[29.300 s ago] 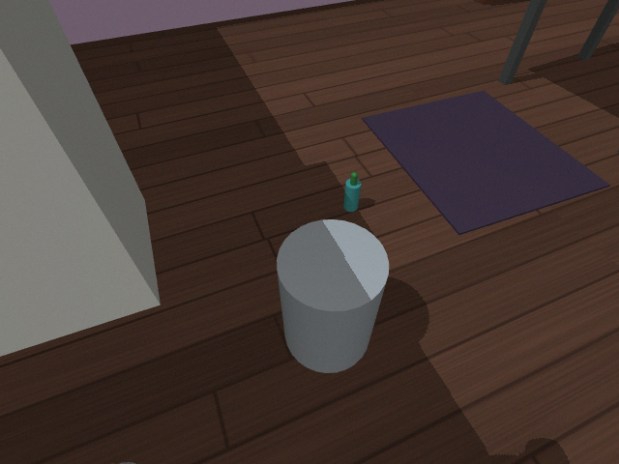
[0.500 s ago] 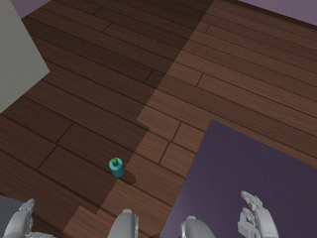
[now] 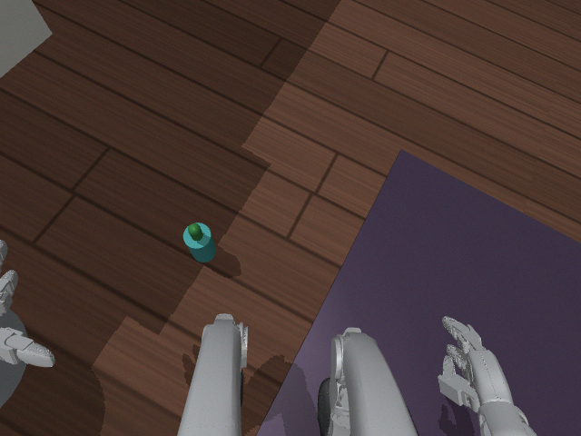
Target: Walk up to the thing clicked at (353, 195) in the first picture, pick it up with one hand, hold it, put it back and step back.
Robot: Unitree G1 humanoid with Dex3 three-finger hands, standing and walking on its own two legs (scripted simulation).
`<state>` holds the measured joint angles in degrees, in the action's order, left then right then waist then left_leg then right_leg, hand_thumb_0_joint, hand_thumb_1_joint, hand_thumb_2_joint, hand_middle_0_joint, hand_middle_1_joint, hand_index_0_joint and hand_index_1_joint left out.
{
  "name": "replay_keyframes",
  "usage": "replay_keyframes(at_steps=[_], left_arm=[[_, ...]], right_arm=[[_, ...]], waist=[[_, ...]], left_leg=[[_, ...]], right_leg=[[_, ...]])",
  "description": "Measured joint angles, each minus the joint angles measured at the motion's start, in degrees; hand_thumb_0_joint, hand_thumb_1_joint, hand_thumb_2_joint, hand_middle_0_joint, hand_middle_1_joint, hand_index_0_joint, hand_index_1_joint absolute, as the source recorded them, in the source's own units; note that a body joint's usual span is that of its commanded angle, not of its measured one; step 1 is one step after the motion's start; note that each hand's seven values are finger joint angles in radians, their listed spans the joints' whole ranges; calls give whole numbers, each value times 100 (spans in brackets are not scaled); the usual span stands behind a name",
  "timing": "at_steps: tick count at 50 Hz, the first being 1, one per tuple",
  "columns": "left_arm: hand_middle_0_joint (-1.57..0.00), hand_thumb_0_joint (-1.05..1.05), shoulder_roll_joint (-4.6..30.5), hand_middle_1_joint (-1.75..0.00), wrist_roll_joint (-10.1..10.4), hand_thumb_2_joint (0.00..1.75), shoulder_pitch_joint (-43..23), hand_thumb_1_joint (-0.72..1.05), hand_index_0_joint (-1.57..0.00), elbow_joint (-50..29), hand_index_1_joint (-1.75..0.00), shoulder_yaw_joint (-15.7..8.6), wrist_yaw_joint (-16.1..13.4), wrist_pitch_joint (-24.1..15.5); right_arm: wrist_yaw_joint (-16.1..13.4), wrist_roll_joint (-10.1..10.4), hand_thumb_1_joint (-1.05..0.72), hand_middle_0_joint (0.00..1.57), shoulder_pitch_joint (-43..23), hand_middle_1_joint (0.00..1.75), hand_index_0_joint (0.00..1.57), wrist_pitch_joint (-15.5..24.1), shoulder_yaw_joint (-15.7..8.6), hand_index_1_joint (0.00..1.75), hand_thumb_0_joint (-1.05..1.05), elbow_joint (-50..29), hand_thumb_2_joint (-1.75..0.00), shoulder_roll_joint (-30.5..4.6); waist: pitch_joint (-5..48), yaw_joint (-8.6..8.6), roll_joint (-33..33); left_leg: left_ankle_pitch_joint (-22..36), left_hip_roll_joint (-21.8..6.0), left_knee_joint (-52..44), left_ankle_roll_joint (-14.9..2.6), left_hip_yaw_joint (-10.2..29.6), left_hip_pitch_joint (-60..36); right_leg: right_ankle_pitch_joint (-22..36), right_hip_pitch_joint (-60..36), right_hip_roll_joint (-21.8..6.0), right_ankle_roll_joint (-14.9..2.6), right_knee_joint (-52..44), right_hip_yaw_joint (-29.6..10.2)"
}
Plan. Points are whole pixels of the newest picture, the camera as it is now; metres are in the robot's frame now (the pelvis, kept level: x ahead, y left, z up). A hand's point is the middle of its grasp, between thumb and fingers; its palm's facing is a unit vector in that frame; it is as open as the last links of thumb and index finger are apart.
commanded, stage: go down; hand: left
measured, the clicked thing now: (199, 240) +0.48 +0.24 -0.48
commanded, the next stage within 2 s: approach in 1.78 s
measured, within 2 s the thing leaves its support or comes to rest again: neither
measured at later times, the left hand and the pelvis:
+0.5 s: hand (48, 266) +0.32 +0.40 -0.15, palm faces +0.29 -0.95 -0.13, open 17.4 cm; pelvis -0.04 -0.01 -0.11, yaw -3 degrees
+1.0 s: hand (53, 252) +0.35 +0.41 -0.17, palm faces +0.29 -0.95 -0.09, open 17.4 cm; pelvis -0.05 -0.01 -0.17, yaw -5 degrees
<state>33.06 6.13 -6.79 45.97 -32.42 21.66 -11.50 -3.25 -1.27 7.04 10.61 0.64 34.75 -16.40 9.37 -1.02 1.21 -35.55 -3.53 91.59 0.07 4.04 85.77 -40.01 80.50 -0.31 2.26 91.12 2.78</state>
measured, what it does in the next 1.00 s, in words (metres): lowers itself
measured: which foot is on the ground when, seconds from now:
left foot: down 0.00-1.00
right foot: down 0.00-1.00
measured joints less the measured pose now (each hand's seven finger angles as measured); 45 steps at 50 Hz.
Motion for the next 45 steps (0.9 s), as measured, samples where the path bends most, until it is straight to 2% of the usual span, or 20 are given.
replay_keyframes(at_steps=[5, 12, 18, 27, 45], left_arm=[[-7, -1, 227, -5, 69, 4, -508, -59, -6, 351, -6, -351, 325, -267], [-6, -1, 578, -7, 145, 6, -1099, -57, -5, 819, -7, -825, 622, -531], [-6, -1, 932, -7, 138, 5, -1597, -54, -5, 1169, -7, -1065, 821, -665], [-6, -1, 1319, -6, 192, 3, -2029, -52, -5, 1390, -6, -1321, 1035, -682], [-5, -1, 1749, -6, 223, 6, -2561, -52, -4, 1572, -6, -1578, 1264, -661]], right_arm=[[39, -48, -89, 21, -77, 30, 20, -94, 37, 30, 1, 150, -90, -40], [69, -88, -90, 21, -81, 30, 20, -190, 118, 30, 1, 273, -90, -64], [64, -108, -91, 21, -75, 30, 20, -222, 207, 30, 1, 313, -90, -120], [49, -116, -91, 21, -94, 30, 20, -240, 334, 30, 0, 330, -91, -212], [98, -166, -92, 21, -190, 30, 20, -252, 444, 30, 0, 331, -91, -306]], waist=[[10, -29, -37], [-66, -40, -19], [-126, -84, 16], [-195, -180, 28], [-325, -216, 76]], left_leg=[[-89, -35, 578, 22, 71, 684], [-106, -66, 1189, 52, 163, 1403], [-100, -67, 1664, 89, 248, 1930], [-133, -71, 2228, 111, 362, 2515], [-190, -36, 2992, 99, 461, 3192]], right_leg=[[-94, 677, 49, -24, 576, 25], [-116, 1399, 103, -48, 1196, 63], [-120, 1921, 127, -77, 1679, 104], [-152, 2484, 165, -83, 2220, 163], [-222, 3120, 182, -48, 2956, 186]])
